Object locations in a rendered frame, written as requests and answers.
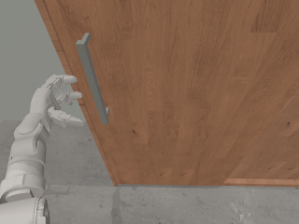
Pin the robot left upper arm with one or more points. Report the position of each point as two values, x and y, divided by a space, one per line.
27 211

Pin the right robot hand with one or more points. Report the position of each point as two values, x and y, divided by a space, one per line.
242 214

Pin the handle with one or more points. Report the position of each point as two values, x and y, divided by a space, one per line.
87 63

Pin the robot left forearm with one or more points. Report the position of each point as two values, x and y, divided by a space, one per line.
27 160

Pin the left robot hand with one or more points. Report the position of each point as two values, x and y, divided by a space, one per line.
43 101

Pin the wardrobe door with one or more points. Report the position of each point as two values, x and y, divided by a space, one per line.
275 155
191 85

